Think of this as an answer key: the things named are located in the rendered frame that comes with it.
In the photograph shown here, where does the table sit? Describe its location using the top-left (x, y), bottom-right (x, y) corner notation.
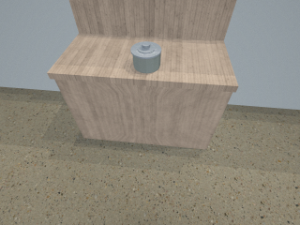
top-left (47, 0), bottom-right (239, 150)

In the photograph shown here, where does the pot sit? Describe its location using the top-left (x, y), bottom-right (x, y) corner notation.
top-left (132, 54), bottom-right (161, 74)

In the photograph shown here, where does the lid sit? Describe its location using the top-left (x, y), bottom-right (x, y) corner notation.
top-left (130, 41), bottom-right (161, 59)

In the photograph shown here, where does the knob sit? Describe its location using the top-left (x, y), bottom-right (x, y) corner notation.
top-left (142, 41), bottom-right (150, 49)

